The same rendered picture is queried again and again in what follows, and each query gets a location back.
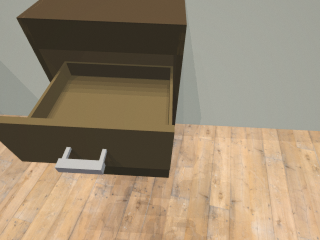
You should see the cabinet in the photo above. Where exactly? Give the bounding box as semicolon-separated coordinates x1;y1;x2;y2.
16;0;187;178

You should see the handle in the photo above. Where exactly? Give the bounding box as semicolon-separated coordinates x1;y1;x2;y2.
54;147;107;175

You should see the drawer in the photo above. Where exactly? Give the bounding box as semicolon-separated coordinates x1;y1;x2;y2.
0;61;175;170

